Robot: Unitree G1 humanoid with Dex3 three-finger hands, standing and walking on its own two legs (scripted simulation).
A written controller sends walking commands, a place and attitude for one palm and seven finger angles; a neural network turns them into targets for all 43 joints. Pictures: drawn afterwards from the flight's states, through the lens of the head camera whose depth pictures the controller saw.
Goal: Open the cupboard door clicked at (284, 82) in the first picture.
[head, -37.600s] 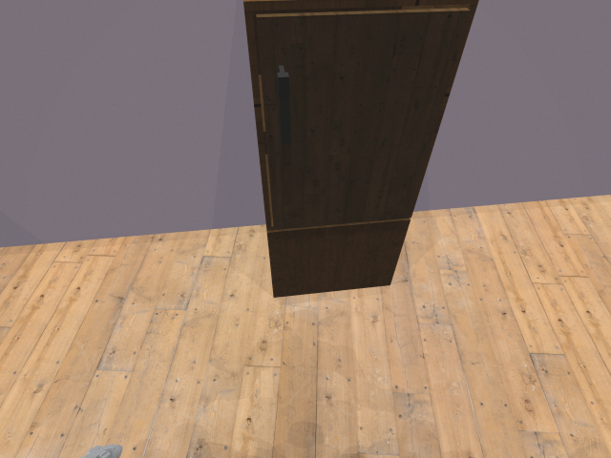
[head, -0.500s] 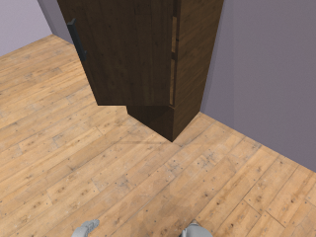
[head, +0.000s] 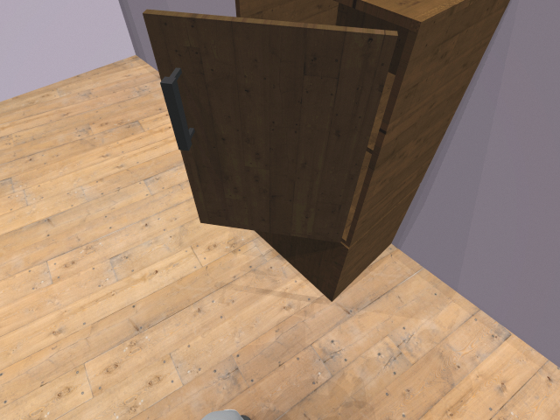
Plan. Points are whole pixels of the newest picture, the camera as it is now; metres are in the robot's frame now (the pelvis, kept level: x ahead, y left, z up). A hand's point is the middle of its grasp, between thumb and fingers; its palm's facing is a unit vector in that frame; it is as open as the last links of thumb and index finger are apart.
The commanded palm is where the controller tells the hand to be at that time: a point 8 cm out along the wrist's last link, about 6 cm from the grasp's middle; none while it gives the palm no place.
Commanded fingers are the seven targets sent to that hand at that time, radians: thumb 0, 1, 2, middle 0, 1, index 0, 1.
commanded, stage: come to a stop and stand still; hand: left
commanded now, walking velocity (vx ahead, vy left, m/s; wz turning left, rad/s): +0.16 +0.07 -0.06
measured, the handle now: (181, 110) +0.64 +0.28 +0.07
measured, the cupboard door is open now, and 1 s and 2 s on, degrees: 37 37 37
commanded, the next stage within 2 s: look again from close up in 1.18 s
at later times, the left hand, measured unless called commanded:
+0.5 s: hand (169, 378) +0.20 +0.22 -0.17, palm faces -0.03 -0.96 -0.27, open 7.3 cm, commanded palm none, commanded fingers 0.00 0.90 0.90 -0.20 -0.30 -0.20 -0.30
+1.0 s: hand out of the picture +0.13 +0.27 -0.17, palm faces -0.06 -0.96 -0.27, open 7.4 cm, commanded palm none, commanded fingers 0.00 0.90 0.90 -0.20 -0.30 -0.20 -0.30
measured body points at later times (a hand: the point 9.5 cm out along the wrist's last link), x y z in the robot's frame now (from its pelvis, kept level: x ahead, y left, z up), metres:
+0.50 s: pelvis +0.10 +0.02 -0.01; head +0.15 +0.01 +0.44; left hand +0.20 +0.27 -0.15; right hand +0.12 -0.22 -0.17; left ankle +0.07 +0.13 -0.71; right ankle +0.11 -0.08 -0.74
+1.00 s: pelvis +0.07 +0.08 -0.01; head +0.07 +0.06 +0.44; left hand +0.13 +0.32 -0.15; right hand +0.13 -0.15 -0.16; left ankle +0.07 +0.15 -0.74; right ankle +0.09 -0.05 -0.74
